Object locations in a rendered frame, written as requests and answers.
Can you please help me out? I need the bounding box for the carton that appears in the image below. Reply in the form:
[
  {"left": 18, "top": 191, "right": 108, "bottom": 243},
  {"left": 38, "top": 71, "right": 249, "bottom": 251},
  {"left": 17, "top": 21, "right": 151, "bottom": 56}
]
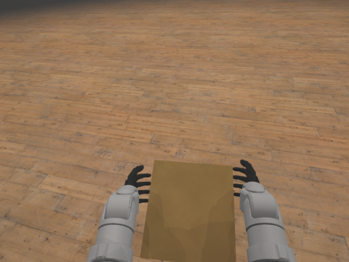
[{"left": 140, "top": 160, "right": 236, "bottom": 262}]

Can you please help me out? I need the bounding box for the right robot hand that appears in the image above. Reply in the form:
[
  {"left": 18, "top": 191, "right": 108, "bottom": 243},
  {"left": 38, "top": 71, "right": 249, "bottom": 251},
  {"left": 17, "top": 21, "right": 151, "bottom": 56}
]
[{"left": 233, "top": 159, "right": 260, "bottom": 197}]

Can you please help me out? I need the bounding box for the right robot forearm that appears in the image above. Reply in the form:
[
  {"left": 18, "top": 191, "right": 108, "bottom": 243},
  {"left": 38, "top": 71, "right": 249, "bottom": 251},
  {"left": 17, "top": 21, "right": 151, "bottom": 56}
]
[{"left": 239, "top": 182, "right": 297, "bottom": 262}]

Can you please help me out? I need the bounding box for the left robot forearm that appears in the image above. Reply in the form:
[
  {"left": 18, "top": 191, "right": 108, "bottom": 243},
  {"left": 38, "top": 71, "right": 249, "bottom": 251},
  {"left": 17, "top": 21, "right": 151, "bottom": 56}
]
[{"left": 86, "top": 185, "right": 139, "bottom": 262}]

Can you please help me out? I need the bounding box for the left robot hand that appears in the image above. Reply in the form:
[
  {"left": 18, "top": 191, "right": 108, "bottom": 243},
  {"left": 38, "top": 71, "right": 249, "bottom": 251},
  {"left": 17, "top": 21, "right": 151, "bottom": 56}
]
[{"left": 125, "top": 165, "right": 151, "bottom": 203}]

